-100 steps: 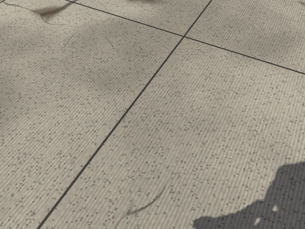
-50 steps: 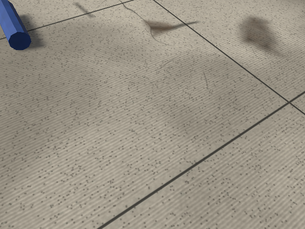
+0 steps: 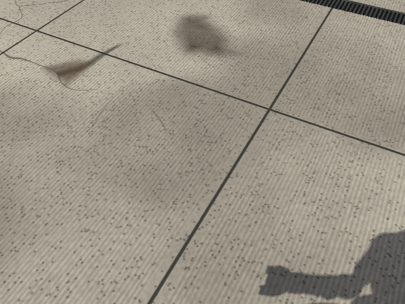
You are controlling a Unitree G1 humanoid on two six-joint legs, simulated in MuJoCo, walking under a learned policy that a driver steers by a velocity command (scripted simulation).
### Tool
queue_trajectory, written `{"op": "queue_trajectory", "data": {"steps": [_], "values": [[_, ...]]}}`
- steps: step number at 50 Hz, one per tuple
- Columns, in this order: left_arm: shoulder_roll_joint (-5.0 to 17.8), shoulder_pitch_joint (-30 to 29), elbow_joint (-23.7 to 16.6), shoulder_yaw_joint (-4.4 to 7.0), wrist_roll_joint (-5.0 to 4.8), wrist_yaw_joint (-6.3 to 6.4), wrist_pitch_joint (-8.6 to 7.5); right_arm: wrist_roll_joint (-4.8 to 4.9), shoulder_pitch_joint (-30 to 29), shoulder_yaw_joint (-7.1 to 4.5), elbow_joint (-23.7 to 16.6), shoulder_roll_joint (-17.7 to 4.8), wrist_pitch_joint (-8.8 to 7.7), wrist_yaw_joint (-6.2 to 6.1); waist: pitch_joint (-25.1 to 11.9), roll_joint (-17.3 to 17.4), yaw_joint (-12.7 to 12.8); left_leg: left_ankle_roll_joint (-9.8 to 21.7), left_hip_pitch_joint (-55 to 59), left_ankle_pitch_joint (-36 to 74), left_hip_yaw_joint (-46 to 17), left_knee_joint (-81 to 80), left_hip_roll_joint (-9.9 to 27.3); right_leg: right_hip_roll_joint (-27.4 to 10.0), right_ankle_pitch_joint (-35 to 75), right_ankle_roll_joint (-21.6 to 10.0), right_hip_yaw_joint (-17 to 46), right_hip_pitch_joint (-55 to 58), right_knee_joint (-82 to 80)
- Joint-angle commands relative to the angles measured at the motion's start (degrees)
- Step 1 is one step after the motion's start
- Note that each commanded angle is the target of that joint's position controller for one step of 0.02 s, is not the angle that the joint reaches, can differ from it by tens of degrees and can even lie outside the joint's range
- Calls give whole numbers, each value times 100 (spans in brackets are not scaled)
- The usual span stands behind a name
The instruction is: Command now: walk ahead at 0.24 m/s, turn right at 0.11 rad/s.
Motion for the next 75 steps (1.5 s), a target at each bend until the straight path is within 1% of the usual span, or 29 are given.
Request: {"op": "queue_trajectory", "data": {"steps": [1, 3, 6, 10, 15, 18, 19, 20, 21, 22, 24, 29, 36, 41, 44, 45, 46, 47, 48, 49, 51, 52, 57, 62, 67, 71, 73, 74, 75], "values": [[1553, 1323, -7, 445, 101, -23, -231, 56, -941, -123, -833, -650, -327, 29, 219, -1495, 801, -8, -2711, -1553, 125, 1508, -265, -2179, -1516, -1647, 3285, 1361, -1769], [1032, 1048, 8, 274, 105, 20, -459, 197, -920, -274, -763, -944, -406, 52, 774, -1111, 572, 73, -3378, -962, -336, 2608, 162, -2064, -1768, -1620, 3117, 1327, -1954], [801, 757, -28, 188, 39, 50, -524, 35, -806, -244, -643, -722, -502, 156, 633, -810, 405, 54, -3230, 270, -254, 2361, 344, -1561, -322, -1242, 2016, 1303, -2077], [937, 831, 19, 236, 20, 41, -501, 44, -1144, -63, -645, -322, -540, 304, 453, -774, 531, -89, -1840, 1265, 139, 779, 100, -1108, 872, -1023, 875, 590, -2035], [1270, 1058, 173, 326, -92, -10, -533, 149, -1216, -130, -755, -697, -500, 369, 557, -783, 437, 138, -1018, 1302, 71, -100, 7, -1576, 690, -956, 1063, 566, -1917], [1087, 1062, 227, 251, -23, -6, -496, 114, 119, -349, -402, -1095, -478, 261, -163, -499, -289, 511, 904, 1125, 254, -385, -238, -1122, 2561, -596, 502, 315, -127], [733, 1102, 86, 108, 121, 8, -496, 53, 1120, -449, -271, -1498, -467, 194, -1051, 310, -666, 887, 2424, 856, -965, -433, 804, -728, 1662, -320, 123, -635, 1831], [245, 1649, -83, -21, -12, 25, -602, -58, 1438, -507, -186, -1964, -476, 261, -1743, 2160, -345, 1696, 3627, -1016, -3987, -1615, 1954, 213, -1272, 12, 209, -2383, 3736], [903, 1326, 6, 127, -127, 11, -677, 4, 1166, -351, -243, -1391, -509, 283, -1267, 1357, -438, 1550, 3245, -1770, -4352, -2116, 1929, -71, -1272, -36, 734, -3004, 4434], [1131, 841, -107, 194, -201, -26, -707, 28, 799, -270, -272, -1186, -512, 270, -571, 931, -349, 1356, 2640, -1473, -3546, -2063, 1827, -366, -768, -157, 581, -3295, 4511], [936, 536, -122, 164, -38, -10, -703, -41, 247, -201, -327, -981, -497, 284, -27, 292, -64, 1259, 1545, -159, -2427, -2170, 1338, -767, 73, -166, 423, -2979, 4004], [683, 531, -53, 148, 36, -4, -508, -27, 128, -183, -181, -900, -629, 247, 201, 333, 225, 1373, 844, 1055, -1348, -2723, 1010, -933, 911, 52, 321, -2719, 3257], [443, -813, -379, 31, 34, -114, -649, 52, 641, -227, 169, -1116, -505, 124, 517, 208, -233, 1184, 1156, 1768, -535, -2783, 847, -720, 2494, 188, 34, -2689, 963], [501, -1438, -659, 23, -24, -297, -724, 105, 997, -268, 438, -1216, -360, 93, 661, 246, -360, 1126, 1961, 2081, -588, -2404, 1191, -545, 2088, -37, 9, -2724, 210], [732, -1045, -634, 121, 0, -319, -763, 121, 936, -307, 493, -1339, -274, 53, 342, 435, -25, 966, 2247, 3646, -683, -1691, 1225, -260, 1396, -279, -135, -1861, -40], [915, -356, -461, 231, 11, -277, -773, 112, 815, -296, 484, -1350, -240, 45, -98, 441, 391, 852, 2101, 4510, -540, -874, 1012, -73, 1432, -426, -303, -857, -225], [1236, 667, -220, 365, 45, -203, -770, 53, 780, -206, 414, -1158, -238, 33, -876, 358, 848, 650, 1282, 4112, -365, 404, 710, -407, 1611, -660, -31, 863, 3], [1851, 1455, -134, 501, 200, -135, -749, -25, 1301, -10, 203, -525, -317, 58, -1969, -809, 796, 259, -910, 1660, -90, 2705, -59, -2037, 1186, -1352, 2184, 3353, 112], [1532, 1619, -68, 420, 157, -148, -728, 106, 1484, 33, 304, -481, -418, 80, -2604, -1616, 795, 137, -1974, -1359, -777, 3869, -558, -2625, 231, -1746, 4100, 3859, -830], [1143, 1287, -87, 298, 107, -130, -711, 271, 967, -143, 228, -1086, -463, 94, -1624, -1050, 868, 156, -2518, -1098, -987, 4271, -206, -2421, -228, -1429, 3399, 3142, -1059], [800, 561, -71, 182, 94, -119, -708, 203, 302, -162, 41, -1050, -445, 81, -423, -447, 529, 146, -2389, -175, -664, 3821, 298, -1984, 341, -1116, 1961, 1458, -1416], [649, 310, -67, 146, 127, -127, -759, 151, 350, -206, 72, -1003, -369, 70, -190, -559, 322, 126, -2091, 139, -707, 3539, 477, -1764, 654, -1025, 1469, 918, -1633], [753, 62, 195, 234, 177, -108, -930, 142, 435, -195, 92, -635, -86, 33, 260, -444, 31, -47, -1962, 936, -760, 3066, 588, -1585, 1822, -1043, 145, 174, -2205], [955, 220, 366, 284, 158, 1, -843, 113, -371, -134, -160, -476, -183, 188, 472, -299, 297, -18, -2059, 2282, -403, 1339, 497, -1405, 2211, -881, -749, 562, -2250], [1197, 683, 594, 371, 33, 39, -639, 116, -1236, -77, -606, -407, -198, 377, 744, -188, 623, 205, -2420, 1990, 12, 412, 411, -1758, 2580, -826, -1029, 1579, -1985], [1485, 528, 570, 455, -69, 96, -462, 111, -832, -246, -744, -728, -140, 438, 212, -534, 168, 614, -1390, 891, 582, 280, -187, -1789, 5526, -594, -1321, 2006, -668], [1349, 565, 647, 358, -77, 111, -438, 106, 732, -529, -358, -1162, -114, 316, -634, -321, -739, 1001, 1158, 1272, 423, -327, -540, -1488, 5353, -361, -1436, 984, 1455], [732, 850, 517, 152, 116, 66, -505, 79, 1323, -637, -176, -1679, -88, 184, -1184, 881, -666, 1478, 3117, 1299, -1582, -383, 776, -961, 1753, -113, -1436, -1014, 3455], [468, 1214, 470, 5, 32, -22, -683, 63, 1151, -574, -335, -1815, -184, 208, -2119, 1379, -286, 2450, 4039, 588, -4615, -1378, 2061, 13, -1666, 51, -297, -2433, 5030]]}}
